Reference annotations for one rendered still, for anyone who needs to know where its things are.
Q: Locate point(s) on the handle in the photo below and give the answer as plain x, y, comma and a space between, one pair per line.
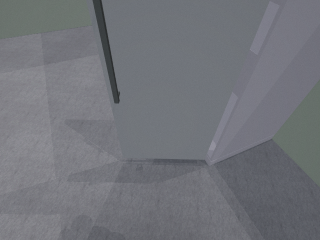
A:
99, 12

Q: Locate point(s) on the fridge door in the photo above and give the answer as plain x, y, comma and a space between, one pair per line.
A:
176, 63

